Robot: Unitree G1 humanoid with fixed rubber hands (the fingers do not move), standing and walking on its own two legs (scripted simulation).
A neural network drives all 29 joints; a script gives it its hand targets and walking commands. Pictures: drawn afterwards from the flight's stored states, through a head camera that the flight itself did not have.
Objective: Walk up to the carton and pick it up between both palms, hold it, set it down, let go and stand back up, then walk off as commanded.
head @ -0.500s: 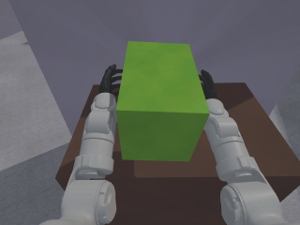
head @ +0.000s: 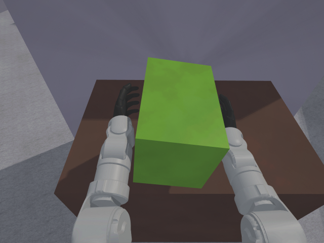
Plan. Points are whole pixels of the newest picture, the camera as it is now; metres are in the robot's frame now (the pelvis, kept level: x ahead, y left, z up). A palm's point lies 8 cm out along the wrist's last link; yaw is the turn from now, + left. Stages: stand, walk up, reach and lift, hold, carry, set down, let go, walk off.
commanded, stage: set down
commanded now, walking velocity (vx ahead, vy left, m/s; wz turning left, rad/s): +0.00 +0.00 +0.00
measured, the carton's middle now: (173, 121) +0.41 +0.01 +0.10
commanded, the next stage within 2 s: none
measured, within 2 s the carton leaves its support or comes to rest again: neither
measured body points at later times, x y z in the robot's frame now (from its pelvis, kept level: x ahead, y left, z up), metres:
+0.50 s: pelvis +0.00 +0.00 +0.00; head +0.02 +0.01 +0.45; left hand +0.41 +0.13 +0.11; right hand +0.41 -0.14 +0.09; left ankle -0.02 +0.13 -0.74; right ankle +0.03 -0.15 -0.74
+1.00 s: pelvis +0.03 +0.00 +0.00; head +0.07 +0.01 +0.45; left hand +0.44 +0.12 +0.07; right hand +0.43 -0.14 +0.06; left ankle -0.02 +0.13 -0.74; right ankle +0.03 -0.14 -0.74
